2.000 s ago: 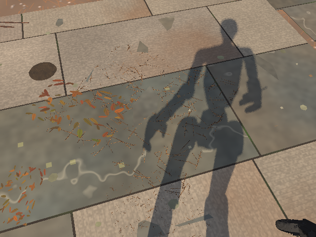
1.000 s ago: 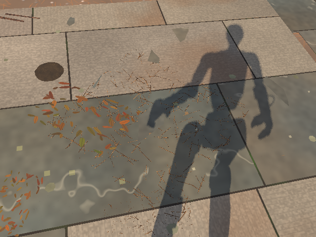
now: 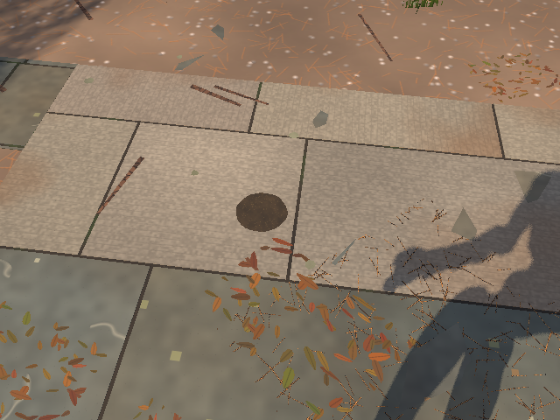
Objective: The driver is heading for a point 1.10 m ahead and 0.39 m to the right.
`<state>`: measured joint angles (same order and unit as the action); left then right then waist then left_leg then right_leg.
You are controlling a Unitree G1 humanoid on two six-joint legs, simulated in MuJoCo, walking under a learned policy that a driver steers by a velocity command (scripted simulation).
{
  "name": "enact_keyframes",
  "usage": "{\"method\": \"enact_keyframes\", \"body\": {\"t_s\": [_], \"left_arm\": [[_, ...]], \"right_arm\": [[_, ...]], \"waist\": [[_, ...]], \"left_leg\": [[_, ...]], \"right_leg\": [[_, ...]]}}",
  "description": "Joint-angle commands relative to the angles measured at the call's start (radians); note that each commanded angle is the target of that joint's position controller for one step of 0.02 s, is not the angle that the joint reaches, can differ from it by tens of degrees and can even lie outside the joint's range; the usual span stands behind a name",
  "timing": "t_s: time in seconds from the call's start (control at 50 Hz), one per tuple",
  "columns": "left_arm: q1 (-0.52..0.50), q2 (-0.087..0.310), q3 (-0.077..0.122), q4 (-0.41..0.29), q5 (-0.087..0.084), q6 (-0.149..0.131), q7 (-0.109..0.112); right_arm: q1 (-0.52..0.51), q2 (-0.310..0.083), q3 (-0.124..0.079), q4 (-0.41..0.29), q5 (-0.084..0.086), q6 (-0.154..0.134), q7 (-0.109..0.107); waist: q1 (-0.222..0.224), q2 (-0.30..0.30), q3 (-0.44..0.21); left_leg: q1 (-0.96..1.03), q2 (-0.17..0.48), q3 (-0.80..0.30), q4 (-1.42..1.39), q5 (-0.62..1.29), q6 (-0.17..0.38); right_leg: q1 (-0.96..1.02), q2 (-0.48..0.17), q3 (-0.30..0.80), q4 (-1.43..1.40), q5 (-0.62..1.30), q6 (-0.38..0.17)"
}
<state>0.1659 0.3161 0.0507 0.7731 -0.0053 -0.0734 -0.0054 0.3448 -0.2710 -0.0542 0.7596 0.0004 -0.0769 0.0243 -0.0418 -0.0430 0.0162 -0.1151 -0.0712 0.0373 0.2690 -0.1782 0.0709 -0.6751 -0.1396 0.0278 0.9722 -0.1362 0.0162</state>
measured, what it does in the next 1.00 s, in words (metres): walks ahead: right foot, then left foot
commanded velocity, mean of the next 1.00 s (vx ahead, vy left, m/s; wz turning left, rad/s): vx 0.41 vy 0.00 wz -0.13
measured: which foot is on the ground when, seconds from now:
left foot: down 0.00-0.26, up 0.28-0.74, down 0.76-1.00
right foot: up 0.00-0.24, down 0.26-0.78, up 0.80-1.00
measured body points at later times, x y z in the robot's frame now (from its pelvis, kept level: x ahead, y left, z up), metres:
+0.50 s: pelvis +0.29 -0.06 +0.00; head +0.32 -0.07 +0.45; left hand +0.35 +0.21 -0.12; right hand +0.44 -0.33 -0.11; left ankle +0.35 +0.11 -0.67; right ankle +0.30 -0.14 -0.75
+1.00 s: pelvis +0.51 -0.01 -0.01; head +0.56 -0.01 +0.44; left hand +0.67 +0.26 -0.13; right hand +0.61 -0.30 -0.11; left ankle +0.59 +0.09 -0.75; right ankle +0.51 -0.15 -0.68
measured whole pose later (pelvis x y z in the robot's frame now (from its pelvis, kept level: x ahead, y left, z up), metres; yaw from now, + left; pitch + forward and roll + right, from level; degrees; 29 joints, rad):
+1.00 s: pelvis +0.51 -0.01 -0.01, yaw -12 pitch +2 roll +1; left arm 0.22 0.33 0.08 0.75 -0.01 0.04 0.03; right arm 0.12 -0.26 -0.05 0.76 -0.03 -0.04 -0.01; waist 0.01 -0.03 0.07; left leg -0.32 0.04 0.14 0.42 -0.12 0.03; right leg -0.58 -0.06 0.00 1.04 -0.39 0.07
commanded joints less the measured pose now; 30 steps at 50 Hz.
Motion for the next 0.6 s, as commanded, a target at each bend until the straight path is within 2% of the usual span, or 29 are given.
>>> {"method": "enact_keyframes", "body": {"t_s": [0.02, 0.06, 0.1, 0.16, 0.2, 0.22, 0.24, 0.26, 0.28, 0.3, 0.32, 0.34, 0.36, 0.38, 0.4, 0.44, 0.46, 0.5, 0.56, 0.6], "left_arm": [[-0.036, 0.032, 0.000, -0.062, 0.004, -0.012, -0.009], [-0.118, 0.019, -0.009, -0.082, -0.002, -0.022, -0.020], [-0.174, 0.024, -0.011, -0.103, -0.008, -0.027, -0.031], [-0.213, 0.045, -0.005, -0.130, -0.007, -0.031, -0.047], [-0.173, 0.068, 0.003, -0.126, -0.005, -0.032, -0.051], [-0.106, 0.090, 0.015, -0.111, -0.004, -0.031, -0.047], [0.037, 0.130, 0.039, -0.070, -0.003, -0.029, -0.038], [0.211, 0.195, 0.057, -0.038, 0.005, -0.025, -0.028], [0.270, 0.277, 0.075, -0.018, 0.009, -0.022, -0.030], [0.275, 0.173, 0.050, -0.021, -0.010, -0.022, -0.031], [0.206, 0.139, 0.037, -0.028, -0.008, -0.022, -0.026], [0.142, 0.119, 0.031, -0.039, -0.001, -0.021, -0.022], [0.094, 0.095, 0.024, -0.042, 0.008, -0.021, -0.022], [0.070, 0.073, 0.016, -0.046, 0.020, -0.026, -0.022], [0.062, 0.068, 0.016, -0.044, 0.021, -0.030, -0.024], [0.065, 0.080, 0.020, -0.028, 0.008, -0.040, -0.024], [0.069, 0.094, 0.024, -0.020, 0.006, -0.042, -0.021], [0.085, 0.111, 0.029, -0.006, 0.005, -0.038, -0.012], [0.114, 0.125, 0.031, 0.011, -0.002, -0.029, -0.004], [0.168, 0.137, 0.034, 0.034, -0.012, -0.021, -0.002]], "right_arm": [[-0.060, -0.149, -0.036, -0.061, 0.004, -0.019, -0.014], [-0.020, -0.170, -0.041, -0.042, 0.009, -0.015, -0.020], [0.026, -0.184, -0.045, -0.016, 0.016, -0.009, -0.021], [0.055, -0.191, -0.051, 0.014, 0.022, 0.008, -0.026], [0.050, -0.202, -0.055, 0.022, 0.022, 0.020, -0.032], [0.037, -0.211, -0.057, 0.022, 0.019, 0.026, -0.034], [0.028, -0.197, -0.049, 0.021, 0.014, 0.034, -0.038], [0.046, -0.153, -0.027, 0.001, -0.005, 0.035, -0.043], [0.195, -0.022, 0.010, -0.017, 0.000, 0.013, -0.029], [0.131, -0.111, -0.005, -0.001, 0.018, -0.008, -0.024], [0.022, -0.167, -0.021, -0.035, 0.045, -0.021, -0.020], [-0.042, -0.162, -0.016, -0.053, 0.042, -0.028, -0.023], [-0.080, -0.154, -0.019, -0.060, 0.022, -0.028, -0.026], [-0.063, -0.147, -0.023, -0.056, 0.015, -0.019, -0.025], [-0.038, -0.129, -0.020, -0.049, 0.015, -0.008, -0.025], [-0.025, -0.097, -0.013, -0.044, 0.010, 0.011, -0.027], [-0.054, -0.089, -0.010, -0.055, 0.006, 0.016, -0.029], [-0.122, -0.080, -0.005, -0.075, 0.001, 0.016, -0.029], [-0.222, -0.060, 0.004, -0.093, 0.004, 0.005, -0.019], [-0.303, -0.055, 0.007, -0.115, 0.007, -0.004, -0.012]], "waist": [[0.025, 0.089, 0.046], [-0.009, 0.085, 0.061], [-0.029, 0.083, 0.072], [-0.023, 0.088, 0.073], [0.008, 0.112, 0.037], [0.048, 0.131, -0.014], [0.122, 0.122, -0.109], [0.182, 0.048, -0.261], [0.103, -0.228, -0.400], [0.157, -0.171, -0.415], [0.155, -0.116, -0.246], [0.129, -0.025, -0.161], [0.100, 0.009, -0.089], [0.065, -0.013, -0.077], [0.046, -0.027, -0.075], [0.027, -0.022, -0.053], [0.027, -0.018, -0.031], [0.043, -0.005, -0.003], [0.080, -0.004, 0.019], [0.113, 0.003, 0.035]], "left_leg": [[-0.060, 0.242, -0.131, -0.160, 0.208, 0.157], [-0.056, 0.238, -0.104, -0.167, 0.175, 0.142], [0.003, 0.265, -0.112, -0.153, 0.160, 0.139], [0.141, 0.316, -0.126, -0.088, 0.234, 0.120], [0.201, 0.326, -0.125, -0.013, 0.400, 0.097], [0.213, 0.310, -0.112, 0.077, 0.578, 0.083], [0.175, 0.261, -0.073, 0.257, 0.691, 0.055], [-0.016, 0.208, -0.039, 0.548, 0.465, 0.020], [-0.440, 0.010, -0.051, 0.932, -0.230, -0.057], [-0.566, 0.018, -0.190, 1.054, -0.399, -0.053], [-0.646, 0.073, -0.173, 1.076, -0.333, -0.043], [-0.628, 0.127, -0.139, 1.028, -0.243, -0.038], [-0.597, 0.160, -0.124, 0.959, -0.186, -0.041], [-0.532, 0.188, -0.132, 0.919, -0.146, -0.042], [-0.489, 0.195, -0.130, 0.893, -0.131, -0.049], [-0.473, 0.206, -0.115, 0.827, -0.117, -0.067], [-0.494, 0.211, -0.108, 0.782, -0.085, -0.078], [-0.532, 0.217, -0.101, 0.665, 0.028, -0.094], [-0.503, 0.193, -0.073, 0.459, 0.205, -0.096], [-0.470, 0.165, -0.057, 0.361, 0.260, -0.100]], "right_leg": [[0.005, -0.002, 0.007, -0.190, 0.188, 0.012], [0.050, 0.030, -0.023, -0.310, 0.272, 0.006], [0.051, 0.046, -0.021, -0.377, 0.288, -0.005], [0.019, 0.061, -0.008, -0.446, 0.201, -0.044], [0.086, 0.089, -0.028, -0.464, 0.112, -0.071], [0.189, 0.123, -0.059, -0.469, 0.076, -0.091], [0.390, 0.152, -0.088, -0.479, 0.090, -0.122], [0.706, 0.007, 0.068, -0.423, 0.142, -0.179], [1.068, -0.233, 0.585, -0.520, -0.106, -0.359], [1.086, -0.238, 0.738, -0.649, -0.248, -0.355], [0.965, -0.211, 0.579, -0.667, -0.233, -0.306], [0.823, -0.175, 0.459, -0.679, -0.139, -0.278], [0.691, -0.140, 0.374, -0.703, -0.022, -0.269], [0.613, -0.114, 0.318, -0.729, 0.050, -0.261], [0.570, -0.102, 0.288, -0.756, 0.081, -0.267], [0.510, -0.093, 0.220, -0.803, 0.133, -0.283], [0.494, -0.091, 0.191, -0.823, 0.152, -0.286], [0.499, -0.074, 0.137, -0.846, 0.172, -0.276], [0.511, -0.032, 0.055, -0.852, 0.174, -0.236], [0.523, -0.030, 0.058, -0.838, 0.155, -0.227]]}}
